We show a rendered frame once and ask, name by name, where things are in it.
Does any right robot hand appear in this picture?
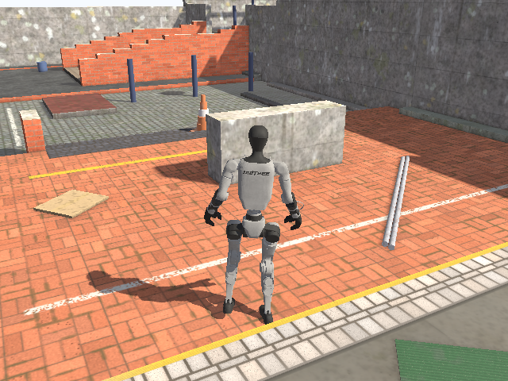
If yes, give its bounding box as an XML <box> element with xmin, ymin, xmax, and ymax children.
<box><xmin>284</xmin><ymin>214</ymin><xmax>302</xmax><ymax>230</ymax></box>

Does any right robot forearm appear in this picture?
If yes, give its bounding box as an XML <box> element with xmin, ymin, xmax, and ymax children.
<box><xmin>286</xmin><ymin>192</ymin><xmax>300</xmax><ymax>218</ymax></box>

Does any right robot upper arm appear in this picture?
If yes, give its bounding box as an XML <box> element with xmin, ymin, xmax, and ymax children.
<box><xmin>273</xmin><ymin>160</ymin><xmax>293</xmax><ymax>204</ymax></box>

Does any robot right shin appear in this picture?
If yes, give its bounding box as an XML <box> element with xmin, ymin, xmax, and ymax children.
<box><xmin>261</xmin><ymin>261</ymin><xmax>274</xmax><ymax>314</ymax></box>

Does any robot shin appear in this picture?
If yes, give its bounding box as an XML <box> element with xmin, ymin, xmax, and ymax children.
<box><xmin>261</xmin><ymin>261</ymin><xmax>274</xmax><ymax>314</ymax></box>
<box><xmin>225</xmin><ymin>250</ymin><xmax>238</xmax><ymax>304</ymax></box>

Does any left robot upper arm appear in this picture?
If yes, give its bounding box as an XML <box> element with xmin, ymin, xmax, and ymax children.
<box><xmin>215</xmin><ymin>159</ymin><xmax>241</xmax><ymax>202</ymax></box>

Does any left robot hand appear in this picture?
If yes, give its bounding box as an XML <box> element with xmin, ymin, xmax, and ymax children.
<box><xmin>204</xmin><ymin>207</ymin><xmax>221</xmax><ymax>226</ymax></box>

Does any robot left shin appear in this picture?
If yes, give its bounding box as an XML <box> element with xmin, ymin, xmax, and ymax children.
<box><xmin>225</xmin><ymin>250</ymin><xmax>238</xmax><ymax>304</ymax></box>

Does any left robot forearm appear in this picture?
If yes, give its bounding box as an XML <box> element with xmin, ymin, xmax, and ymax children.
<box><xmin>207</xmin><ymin>189</ymin><xmax>223</xmax><ymax>214</ymax></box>

